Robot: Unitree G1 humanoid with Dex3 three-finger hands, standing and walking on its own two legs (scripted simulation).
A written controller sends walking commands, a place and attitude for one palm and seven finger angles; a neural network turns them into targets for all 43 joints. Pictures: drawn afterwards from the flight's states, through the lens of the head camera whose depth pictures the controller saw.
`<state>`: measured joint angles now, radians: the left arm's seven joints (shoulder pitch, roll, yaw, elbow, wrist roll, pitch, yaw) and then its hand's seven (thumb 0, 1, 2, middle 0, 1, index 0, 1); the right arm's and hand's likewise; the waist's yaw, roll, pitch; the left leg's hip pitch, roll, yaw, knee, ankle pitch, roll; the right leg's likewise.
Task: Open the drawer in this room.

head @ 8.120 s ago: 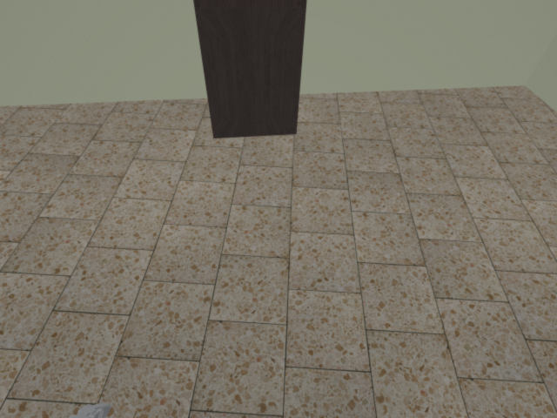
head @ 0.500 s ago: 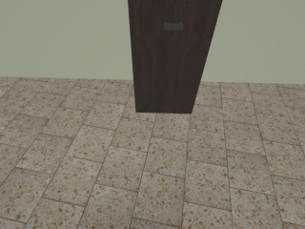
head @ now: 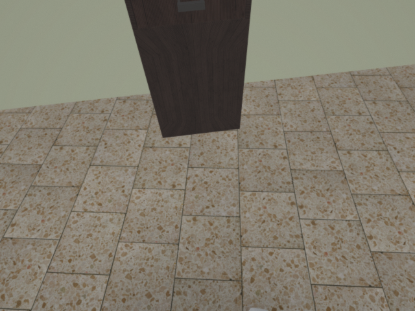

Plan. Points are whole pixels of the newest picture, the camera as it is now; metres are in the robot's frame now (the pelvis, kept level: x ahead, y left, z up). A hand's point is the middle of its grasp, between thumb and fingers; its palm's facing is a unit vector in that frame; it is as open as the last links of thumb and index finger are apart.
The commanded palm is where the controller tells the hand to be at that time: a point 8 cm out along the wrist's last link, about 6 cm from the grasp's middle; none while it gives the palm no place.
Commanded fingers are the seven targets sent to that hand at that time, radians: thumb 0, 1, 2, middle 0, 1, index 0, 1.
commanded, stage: walk to a spot facing it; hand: left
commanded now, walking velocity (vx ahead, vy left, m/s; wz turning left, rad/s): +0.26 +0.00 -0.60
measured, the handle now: (190, 3) +1.15 +0.15 +0.05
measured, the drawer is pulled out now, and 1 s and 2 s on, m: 0.00 0.00 0.00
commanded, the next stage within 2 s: none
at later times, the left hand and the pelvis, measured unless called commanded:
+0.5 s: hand out of the picture +0.08 +0.17 -0.14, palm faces -0.12 -0.97 -0.22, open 7.4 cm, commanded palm none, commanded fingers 0.00 0.90 0.90 -0.20 -0.30 -0.20 -0.30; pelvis +0.08 -0.01 +0.02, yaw -13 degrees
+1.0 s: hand (175, 174) +0.47 +0.14 -0.14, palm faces -0.52 -0.83 -0.22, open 7.4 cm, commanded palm none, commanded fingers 0.00 0.90 0.90 -0.20 -0.30 -0.20 -0.30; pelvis +0.26 +0.02 +0.02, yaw -33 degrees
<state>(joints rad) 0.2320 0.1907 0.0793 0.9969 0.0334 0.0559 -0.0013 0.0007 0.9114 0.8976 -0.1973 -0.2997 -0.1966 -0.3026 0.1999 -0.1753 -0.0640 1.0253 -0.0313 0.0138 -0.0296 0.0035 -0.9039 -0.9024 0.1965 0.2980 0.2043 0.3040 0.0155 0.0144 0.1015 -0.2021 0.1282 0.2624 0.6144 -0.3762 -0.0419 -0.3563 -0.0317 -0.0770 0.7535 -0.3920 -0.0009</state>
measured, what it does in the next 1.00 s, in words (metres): walks ahead, turning right: left foot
